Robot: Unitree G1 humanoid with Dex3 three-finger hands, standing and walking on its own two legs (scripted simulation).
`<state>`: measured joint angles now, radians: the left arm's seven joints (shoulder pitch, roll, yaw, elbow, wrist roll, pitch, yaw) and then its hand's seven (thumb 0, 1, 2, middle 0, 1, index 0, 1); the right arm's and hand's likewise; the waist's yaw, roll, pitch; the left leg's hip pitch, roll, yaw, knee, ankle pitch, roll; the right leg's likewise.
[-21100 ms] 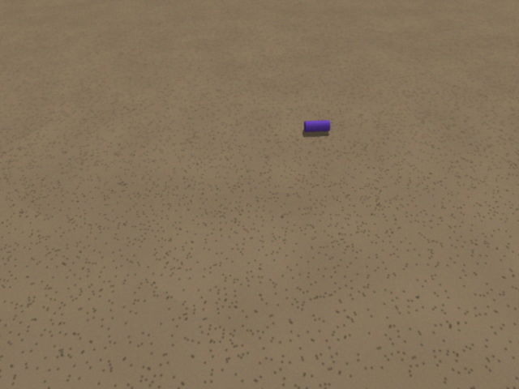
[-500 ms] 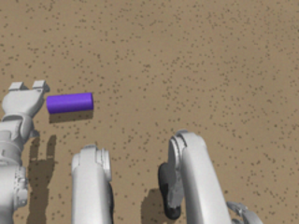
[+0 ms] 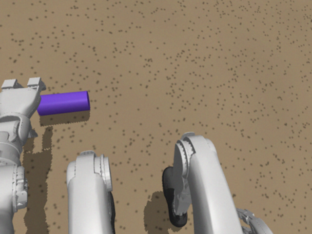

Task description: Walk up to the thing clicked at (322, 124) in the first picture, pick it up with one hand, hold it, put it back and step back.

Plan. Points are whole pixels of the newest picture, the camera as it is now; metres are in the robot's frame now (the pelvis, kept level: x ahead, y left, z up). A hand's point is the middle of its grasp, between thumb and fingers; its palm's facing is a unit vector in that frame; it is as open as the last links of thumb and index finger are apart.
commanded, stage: rise first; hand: left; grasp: from above
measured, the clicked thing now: (64, 103) +0.50 +0.23 -0.31
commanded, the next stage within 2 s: approach in 1.86 s
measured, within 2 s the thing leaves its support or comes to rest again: neither
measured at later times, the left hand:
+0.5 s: hand (32, 112) +0.45 +0.28 -0.19, palm faces -0.46 -0.05 -0.89, open 14.0 cm
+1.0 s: hand (38, 108) +0.46 +0.27 -0.20, palm faces -0.46 -0.05 -0.89, open 13.7 cm
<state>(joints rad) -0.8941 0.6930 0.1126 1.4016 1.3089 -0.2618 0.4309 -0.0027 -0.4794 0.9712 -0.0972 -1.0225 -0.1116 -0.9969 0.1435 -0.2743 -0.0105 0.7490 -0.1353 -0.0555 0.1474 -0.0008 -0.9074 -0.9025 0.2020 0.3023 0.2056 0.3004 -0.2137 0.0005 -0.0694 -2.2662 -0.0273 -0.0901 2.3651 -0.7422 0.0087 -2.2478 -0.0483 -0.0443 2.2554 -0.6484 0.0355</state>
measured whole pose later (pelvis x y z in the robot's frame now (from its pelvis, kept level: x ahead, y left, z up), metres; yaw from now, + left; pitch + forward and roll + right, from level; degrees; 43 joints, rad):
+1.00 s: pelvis +0.00 +0.00 -0.02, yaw -2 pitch +35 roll -9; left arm -0.99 0.75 0.11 1.53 1.33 -0.25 0.46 0.00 -0.47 0.97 -0.13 -1.03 -0.13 -1.02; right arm 0.18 -0.29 0.06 0.74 -0.16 -0.08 0.16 0.00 -0.91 -0.90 0.20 0.30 0.21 0.30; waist -0.28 0.00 -0.04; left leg -2.32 -0.03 -0.11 2.43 -0.73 0.01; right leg -2.29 -0.04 -0.06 2.30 -0.62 0.04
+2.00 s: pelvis -0.01 +0.00 -0.02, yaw -1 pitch +35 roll -8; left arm -1.00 0.75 0.09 1.55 1.32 -0.24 0.46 0.00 -0.36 0.88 -0.23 -0.93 -0.23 -0.91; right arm 0.18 -0.29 0.06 0.75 -0.16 -0.10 0.17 0.00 -0.91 -0.90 0.20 0.30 0.20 0.30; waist -0.28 0.00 -0.05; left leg -2.32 -0.03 -0.11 2.43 -0.72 0.00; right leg -2.30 -0.04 -0.06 2.30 -0.61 0.03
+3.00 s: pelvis -0.01 +0.00 -0.02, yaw -3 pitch +35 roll -10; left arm -1.11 0.75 0.04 1.67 1.34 -0.22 0.50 0.00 -0.51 1.01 -0.09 -1.02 -0.09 -1.01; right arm 0.18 -0.30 0.12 0.70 -0.18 -0.12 0.18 0.00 -0.90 -0.89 0.20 0.30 0.20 0.30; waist -0.34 -0.02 -0.02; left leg -2.33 -0.03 -0.13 2.44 -0.72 0.00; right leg -2.29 -0.03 -0.08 2.30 -0.61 0.04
